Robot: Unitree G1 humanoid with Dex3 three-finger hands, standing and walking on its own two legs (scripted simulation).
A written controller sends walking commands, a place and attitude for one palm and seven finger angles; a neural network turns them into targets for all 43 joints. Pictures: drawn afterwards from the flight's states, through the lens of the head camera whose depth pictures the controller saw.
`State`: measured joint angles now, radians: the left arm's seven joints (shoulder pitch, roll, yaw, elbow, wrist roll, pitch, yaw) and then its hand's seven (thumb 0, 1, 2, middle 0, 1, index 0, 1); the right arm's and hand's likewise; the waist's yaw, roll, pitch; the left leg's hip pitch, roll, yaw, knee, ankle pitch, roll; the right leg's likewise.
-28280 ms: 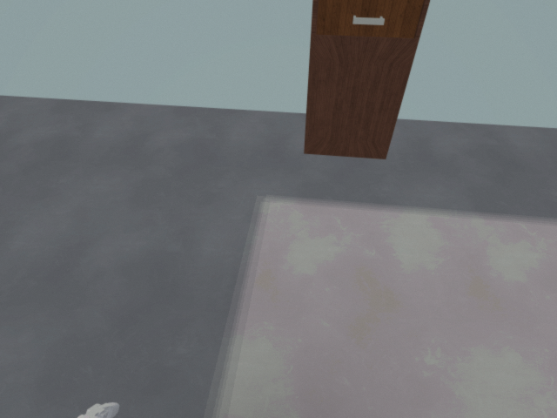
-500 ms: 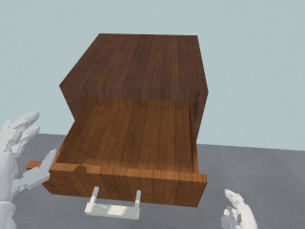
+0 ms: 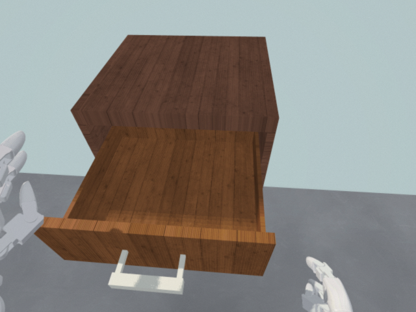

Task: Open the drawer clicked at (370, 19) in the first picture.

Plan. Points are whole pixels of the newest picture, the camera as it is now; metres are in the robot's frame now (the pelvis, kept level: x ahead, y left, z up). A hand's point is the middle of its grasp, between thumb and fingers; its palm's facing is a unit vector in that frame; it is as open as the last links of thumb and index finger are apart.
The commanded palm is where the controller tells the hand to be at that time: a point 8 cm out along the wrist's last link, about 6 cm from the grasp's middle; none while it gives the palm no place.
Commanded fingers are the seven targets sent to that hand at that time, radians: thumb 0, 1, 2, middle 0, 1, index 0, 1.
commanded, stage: step back with the hand held close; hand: left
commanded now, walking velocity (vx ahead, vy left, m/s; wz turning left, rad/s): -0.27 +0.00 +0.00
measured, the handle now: (149, 270) +0.20 +0.13 -0.01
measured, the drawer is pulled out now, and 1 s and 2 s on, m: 0.27 0.27 0.27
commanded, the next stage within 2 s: stop stepping back and stand still in 1.18 s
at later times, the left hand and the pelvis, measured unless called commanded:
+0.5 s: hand (25, 258) +0.15 +0.25 +0.16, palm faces +0.32 -0.80 -0.50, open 7.4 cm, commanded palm +0.09 +0.29 +0.18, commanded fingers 0.00 0.90 0.90 -0.20 -0.30 -0.20 -0.30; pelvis -0.05 +0.01 -0.01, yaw -1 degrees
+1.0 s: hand out of the picture +0.10 +0.26 +0.18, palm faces +0.31 -0.86 -0.40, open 7.4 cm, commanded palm +0.04 +0.30 +0.18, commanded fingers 0.00 0.90 0.90 -0.20 -0.30 -0.20 -0.30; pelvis -0.10 +0.03 +0.00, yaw -3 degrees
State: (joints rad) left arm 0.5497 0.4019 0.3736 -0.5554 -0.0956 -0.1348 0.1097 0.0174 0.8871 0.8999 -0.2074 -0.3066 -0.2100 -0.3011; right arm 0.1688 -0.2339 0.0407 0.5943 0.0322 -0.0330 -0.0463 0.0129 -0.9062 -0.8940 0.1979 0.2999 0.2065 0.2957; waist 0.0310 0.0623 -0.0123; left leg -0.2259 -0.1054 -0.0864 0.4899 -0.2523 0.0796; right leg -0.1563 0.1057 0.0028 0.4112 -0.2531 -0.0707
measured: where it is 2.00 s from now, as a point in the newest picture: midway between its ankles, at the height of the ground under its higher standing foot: outside the picture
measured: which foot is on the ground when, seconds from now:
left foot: down 0.00-1.00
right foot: down 0.00-0.74, up 0.76-1.00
